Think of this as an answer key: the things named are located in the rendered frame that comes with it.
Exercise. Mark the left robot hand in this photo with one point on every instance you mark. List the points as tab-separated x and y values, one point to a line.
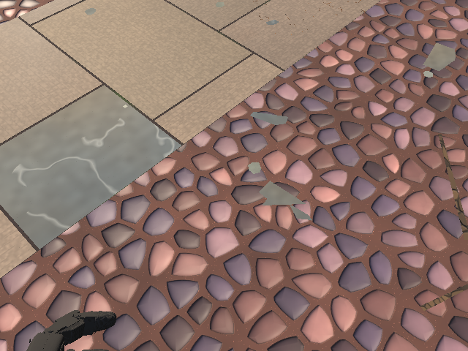
69	328

